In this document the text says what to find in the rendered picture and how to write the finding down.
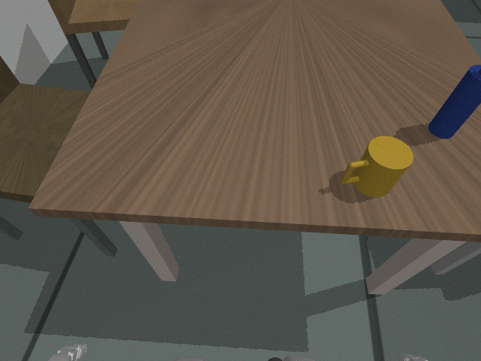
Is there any left robot hand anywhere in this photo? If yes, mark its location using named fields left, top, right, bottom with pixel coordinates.
left=48, top=344, right=87, bottom=361

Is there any table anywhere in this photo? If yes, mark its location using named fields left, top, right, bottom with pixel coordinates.
left=28, top=0, right=481, bottom=295

